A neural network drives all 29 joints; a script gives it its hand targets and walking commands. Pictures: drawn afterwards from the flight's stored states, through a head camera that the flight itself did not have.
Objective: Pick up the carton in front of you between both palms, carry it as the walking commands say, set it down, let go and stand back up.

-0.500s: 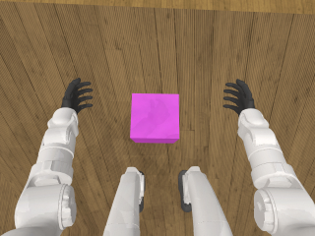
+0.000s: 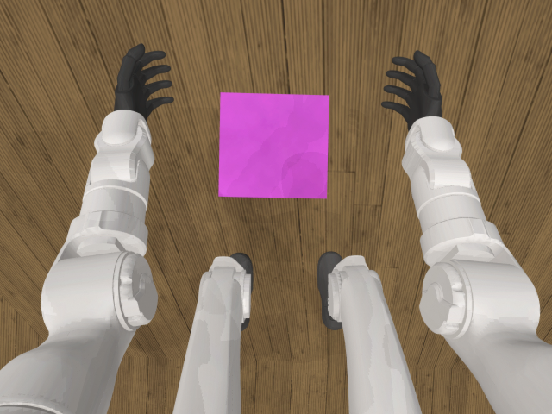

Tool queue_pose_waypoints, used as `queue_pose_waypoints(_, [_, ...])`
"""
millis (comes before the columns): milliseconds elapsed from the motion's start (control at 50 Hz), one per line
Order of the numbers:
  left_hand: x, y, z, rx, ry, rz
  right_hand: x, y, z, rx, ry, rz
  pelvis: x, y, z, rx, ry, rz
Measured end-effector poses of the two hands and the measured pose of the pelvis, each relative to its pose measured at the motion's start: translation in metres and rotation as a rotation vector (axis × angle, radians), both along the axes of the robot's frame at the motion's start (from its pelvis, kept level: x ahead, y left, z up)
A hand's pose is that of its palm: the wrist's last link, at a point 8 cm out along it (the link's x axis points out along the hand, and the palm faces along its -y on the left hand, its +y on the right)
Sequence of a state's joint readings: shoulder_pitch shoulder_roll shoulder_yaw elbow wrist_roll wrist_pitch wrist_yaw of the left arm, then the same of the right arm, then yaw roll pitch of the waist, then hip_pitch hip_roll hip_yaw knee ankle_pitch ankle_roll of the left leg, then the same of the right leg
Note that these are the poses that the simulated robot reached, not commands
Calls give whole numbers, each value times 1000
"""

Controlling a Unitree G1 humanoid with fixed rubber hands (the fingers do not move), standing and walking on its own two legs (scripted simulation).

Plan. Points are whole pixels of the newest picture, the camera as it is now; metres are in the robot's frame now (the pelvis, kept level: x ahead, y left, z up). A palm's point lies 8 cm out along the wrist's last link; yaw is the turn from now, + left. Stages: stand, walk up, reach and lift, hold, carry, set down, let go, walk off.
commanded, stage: reach and lift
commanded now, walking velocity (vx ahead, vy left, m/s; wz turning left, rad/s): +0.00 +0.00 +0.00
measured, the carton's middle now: (273, 154) +0.46 +0.03 -0.46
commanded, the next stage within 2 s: none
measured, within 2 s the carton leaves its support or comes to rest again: leaves its support in 1.42 s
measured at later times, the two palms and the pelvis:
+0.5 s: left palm (180, 144) +0.47 +0.21 -0.35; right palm (370, 146) +0.47 -0.17 -0.35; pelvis -0.05 -0.01 -0.18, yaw +0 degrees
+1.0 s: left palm (193, 148) +0.47 +0.19 -0.39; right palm (365, 148) +0.47 -0.17 -0.39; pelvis -0.04 -0.01 -0.21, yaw -1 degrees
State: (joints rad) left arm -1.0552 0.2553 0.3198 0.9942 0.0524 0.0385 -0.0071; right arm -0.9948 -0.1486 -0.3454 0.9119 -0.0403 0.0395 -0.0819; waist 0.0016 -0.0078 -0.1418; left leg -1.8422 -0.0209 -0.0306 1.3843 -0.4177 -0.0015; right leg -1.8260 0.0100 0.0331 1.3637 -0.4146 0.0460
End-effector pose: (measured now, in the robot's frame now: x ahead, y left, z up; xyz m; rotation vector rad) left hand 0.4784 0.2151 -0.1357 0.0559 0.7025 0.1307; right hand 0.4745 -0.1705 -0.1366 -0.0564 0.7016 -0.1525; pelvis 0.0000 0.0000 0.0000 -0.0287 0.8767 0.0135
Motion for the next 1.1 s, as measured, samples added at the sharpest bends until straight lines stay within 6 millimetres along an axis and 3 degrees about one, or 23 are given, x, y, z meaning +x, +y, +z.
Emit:
queue_pose_waypoints(120, [-10,1,-78,8,12,9,-8,-5,-77,-2,10,6,-3,-4,-56,-1,34,-5])
queue_pose_waypoints(200, [-14,2,-119,11,-3,7,-12,-6,-118,2,-3,11,-11,-7,-93,0,14,-8])
queue_pose_waypoints(360, [-13,2,-168,5,-11,17,-10,-1,-169,10,-5,12,-34,-11,-149,5,-75,-9])
queue_pose_waypoints(600, [-12,-8,-250,1,49,17,-9,4,-248,9,59,19,-51,-11,-201,3,-171,-11])
queue_pose_waypoints(720, [-10,-14,-268,-2,40,4,-3,-6,-258,-3,45,11,-47,-8,-212,2,-215,-16])
queue_pose_waypoints(1020, [-12,-23,-256,-9,32,-7,-8,6,-249,14,42,26,-45,-8,-211,4,-191,-14])
queue_pose_waypoints(1100, [-11,-33,-256,-21,29,-29,-6,15,-249,24,40,44,-47,-9,-209,5,-187,-13])
